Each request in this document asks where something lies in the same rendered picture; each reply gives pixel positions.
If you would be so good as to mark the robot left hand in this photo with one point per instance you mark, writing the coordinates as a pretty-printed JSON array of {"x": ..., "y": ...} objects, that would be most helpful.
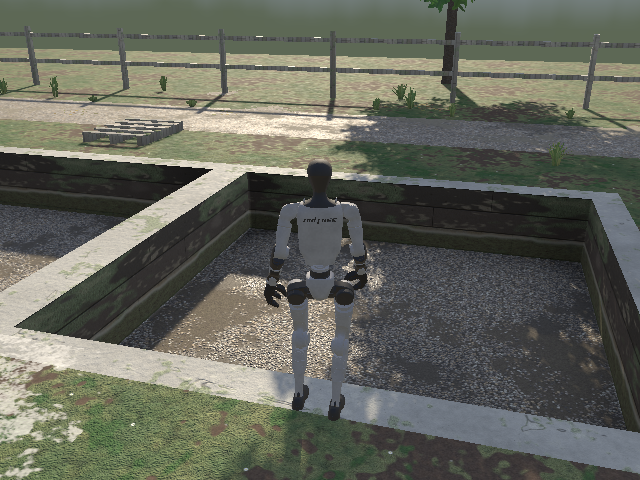
[{"x": 270, "y": 291}]

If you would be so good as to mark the right robot forearm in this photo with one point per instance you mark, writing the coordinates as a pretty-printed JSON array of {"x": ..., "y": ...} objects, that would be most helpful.
[{"x": 360, "y": 263}]

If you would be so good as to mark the robot left thigh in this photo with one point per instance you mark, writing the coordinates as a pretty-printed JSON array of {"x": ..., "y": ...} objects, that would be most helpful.
[{"x": 298, "y": 303}]

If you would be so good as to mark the robot right upper arm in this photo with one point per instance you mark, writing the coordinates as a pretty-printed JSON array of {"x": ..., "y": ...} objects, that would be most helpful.
[{"x": 351, "y": 212}]

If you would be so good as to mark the robot left upper arm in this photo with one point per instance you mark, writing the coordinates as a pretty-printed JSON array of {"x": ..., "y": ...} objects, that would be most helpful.
[{"x": 287, "y": 213}]

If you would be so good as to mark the robot left shin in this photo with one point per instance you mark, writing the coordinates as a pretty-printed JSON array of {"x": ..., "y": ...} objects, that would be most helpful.
[{"x": 299, "y": 363}]

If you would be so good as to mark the left robot forearm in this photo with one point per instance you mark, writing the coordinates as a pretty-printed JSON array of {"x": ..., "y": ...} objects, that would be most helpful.
[{"x": 275, "y": 269}]

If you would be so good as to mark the robot right hand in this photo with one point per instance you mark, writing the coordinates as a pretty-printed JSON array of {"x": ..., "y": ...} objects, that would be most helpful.
[{"x": 353, "y": 276}]

